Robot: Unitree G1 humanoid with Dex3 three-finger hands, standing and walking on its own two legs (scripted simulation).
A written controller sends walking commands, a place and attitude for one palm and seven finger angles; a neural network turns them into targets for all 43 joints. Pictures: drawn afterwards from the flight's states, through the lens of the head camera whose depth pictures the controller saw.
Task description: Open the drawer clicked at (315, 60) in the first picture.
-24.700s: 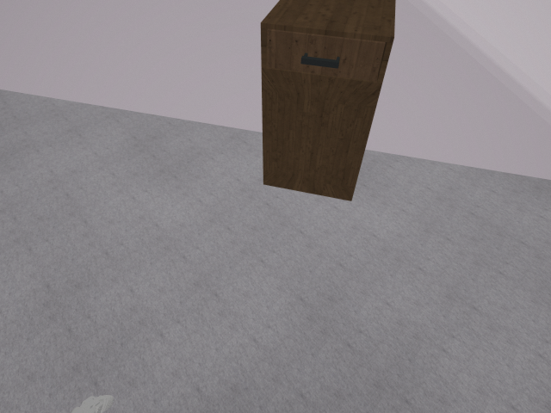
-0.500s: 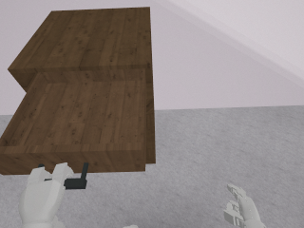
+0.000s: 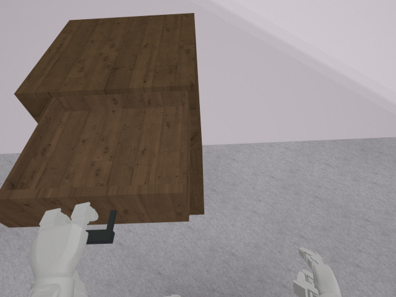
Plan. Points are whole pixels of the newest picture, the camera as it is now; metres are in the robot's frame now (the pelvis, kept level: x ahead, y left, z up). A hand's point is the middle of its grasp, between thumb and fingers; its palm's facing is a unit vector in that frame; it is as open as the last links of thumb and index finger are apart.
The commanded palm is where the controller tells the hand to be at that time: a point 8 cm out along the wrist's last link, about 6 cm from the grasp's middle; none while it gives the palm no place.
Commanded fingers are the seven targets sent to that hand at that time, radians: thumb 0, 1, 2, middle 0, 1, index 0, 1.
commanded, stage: lift the hand off the handle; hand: left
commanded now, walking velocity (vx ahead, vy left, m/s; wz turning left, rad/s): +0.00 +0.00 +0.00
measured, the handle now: (81, 226) +0.24 +0.27 +0.00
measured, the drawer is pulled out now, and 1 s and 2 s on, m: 0.30 0.30 0.30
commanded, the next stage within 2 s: draw the hand back to the body in 1.14 s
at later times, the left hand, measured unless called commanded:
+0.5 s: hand (54, 238) +0.20 +0.27 +0.07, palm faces +0.04 -0.06 -1.00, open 13.7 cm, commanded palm +0.17 +0.27 +0.13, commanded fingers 0.00 -0.50 0.30 -0.30 -1.20 -0.30 -1.20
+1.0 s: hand (25, 220) +0.20 +0.28 +0.14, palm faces +0.10 -0.08 -0.99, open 13.9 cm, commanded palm +0.17 +0.27 +0.20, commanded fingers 0.00 -0.50 0.30 -0.30 -1.20 -0.30 -1.20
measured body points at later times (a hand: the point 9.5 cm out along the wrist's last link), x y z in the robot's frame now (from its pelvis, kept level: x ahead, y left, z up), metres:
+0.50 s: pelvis +0.01 +0.00 +0.03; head +0.02 -0.03 +0.48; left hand +0.19 +0.27 +0.13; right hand +0.23 -0.21 -0.07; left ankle -0.01 +0.12 -0.69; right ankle +0.00 -0.11 -0.69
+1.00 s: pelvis +0.02 +0.02 +0.04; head +0.02 -0.02 +0.49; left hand +0.19 +0.28 +0.20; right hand +0.24 -0.19 -0.05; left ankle -0.01 +0.12 -0.69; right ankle +0.00 -0.11 -0.69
